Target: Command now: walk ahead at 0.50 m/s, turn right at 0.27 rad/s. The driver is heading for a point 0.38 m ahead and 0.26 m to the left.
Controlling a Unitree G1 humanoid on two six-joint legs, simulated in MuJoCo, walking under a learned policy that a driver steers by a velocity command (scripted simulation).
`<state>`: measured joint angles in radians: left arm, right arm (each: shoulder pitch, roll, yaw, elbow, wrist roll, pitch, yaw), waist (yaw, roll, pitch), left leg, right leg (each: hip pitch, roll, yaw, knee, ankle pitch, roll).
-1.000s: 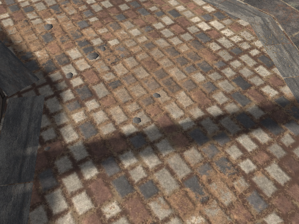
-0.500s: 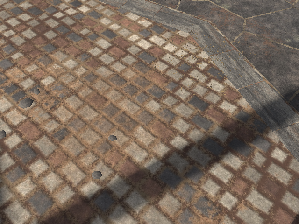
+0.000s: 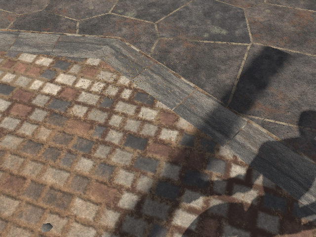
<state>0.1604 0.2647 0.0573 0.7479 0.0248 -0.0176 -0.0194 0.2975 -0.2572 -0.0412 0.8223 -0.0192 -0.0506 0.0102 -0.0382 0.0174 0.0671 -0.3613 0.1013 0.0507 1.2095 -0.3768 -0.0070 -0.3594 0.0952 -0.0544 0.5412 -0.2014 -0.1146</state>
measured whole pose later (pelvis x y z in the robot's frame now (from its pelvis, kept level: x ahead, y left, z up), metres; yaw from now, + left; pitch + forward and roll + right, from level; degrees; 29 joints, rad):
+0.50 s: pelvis +0.29 +0.04 -0.01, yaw +11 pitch +1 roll +0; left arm 0.35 0.24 0.02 0.91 0.03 -0.07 0.02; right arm 0.16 -0.26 -0.04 0.77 -0.03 -0.03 0.03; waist 0.01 0.00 0.05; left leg -0.44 -0.09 0.10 0.61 -0.20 0.15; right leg -0.12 0.03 -0.10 1.01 -0.43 -0.05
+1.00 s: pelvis +0.47 +0.05 +0.00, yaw +17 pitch -1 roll +1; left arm 0.21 0.21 0.00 0.86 0.02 -0.04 0.02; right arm 0.26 -0.24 -0.02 0.91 0.00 -0.01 -0.02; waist -0.01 0.02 0.06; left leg -0.19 -0.10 -0.04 0.75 -0.54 0.06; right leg -0.35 0.02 -0.05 0.50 -0.15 -0.06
